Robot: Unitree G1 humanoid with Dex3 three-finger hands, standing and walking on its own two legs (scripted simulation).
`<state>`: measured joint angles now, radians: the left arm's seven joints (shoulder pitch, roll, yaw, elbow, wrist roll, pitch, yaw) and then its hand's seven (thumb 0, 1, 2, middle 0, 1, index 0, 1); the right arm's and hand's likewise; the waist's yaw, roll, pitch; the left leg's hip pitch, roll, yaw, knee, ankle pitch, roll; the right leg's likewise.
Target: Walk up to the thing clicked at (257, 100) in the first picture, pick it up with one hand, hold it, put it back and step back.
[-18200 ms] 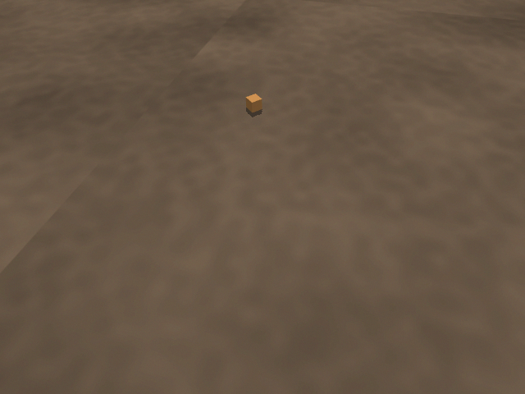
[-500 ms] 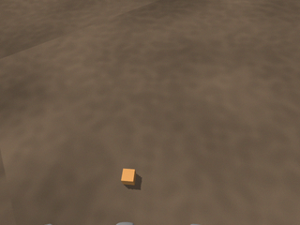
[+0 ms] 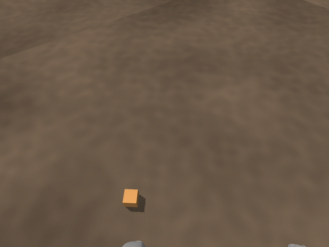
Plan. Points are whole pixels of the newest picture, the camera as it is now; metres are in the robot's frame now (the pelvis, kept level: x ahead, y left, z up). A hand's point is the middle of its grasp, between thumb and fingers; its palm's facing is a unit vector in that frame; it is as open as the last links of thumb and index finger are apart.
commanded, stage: walk up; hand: left
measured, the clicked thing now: (131, 198) +0.45 +0.22 -0.72
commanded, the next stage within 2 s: stand in 0.98 s
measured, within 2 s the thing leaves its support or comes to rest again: neither
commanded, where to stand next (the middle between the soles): +0.07 +0.00 m, yaw -3 degrees
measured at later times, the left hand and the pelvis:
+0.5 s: hand out of the picture +0.09 +0.26 -0.15, palm faces -0.08 -0.92 -0.38, open 7.4 cm; pelvis -0.04 +0.00 -0.01, yaw -3 degrees
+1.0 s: hand out of the picture +0.02 +0.29 -0.14, palm faces +0.00 -0.93 -0.36, open 7.4 cm; pelvis +0.00 +0.01 +0.00, yaw -1 degrees
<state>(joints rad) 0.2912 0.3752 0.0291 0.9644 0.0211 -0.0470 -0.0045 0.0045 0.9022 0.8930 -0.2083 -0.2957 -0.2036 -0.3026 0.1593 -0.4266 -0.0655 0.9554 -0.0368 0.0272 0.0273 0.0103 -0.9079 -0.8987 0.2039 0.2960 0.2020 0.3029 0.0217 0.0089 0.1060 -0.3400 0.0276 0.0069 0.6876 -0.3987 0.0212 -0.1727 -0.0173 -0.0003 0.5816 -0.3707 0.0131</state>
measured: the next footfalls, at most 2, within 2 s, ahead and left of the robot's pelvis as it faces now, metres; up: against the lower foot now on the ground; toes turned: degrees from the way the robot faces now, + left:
left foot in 0.02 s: +0.09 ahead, +0.13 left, +0.00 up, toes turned +1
left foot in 0.98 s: +0.06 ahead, +0.13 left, +0.00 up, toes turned +1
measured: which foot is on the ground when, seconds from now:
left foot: up 0.00-0.00, down 0.02-0.66, up 0.68-0.96, down 0.98-1.00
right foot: down 0.00-1.00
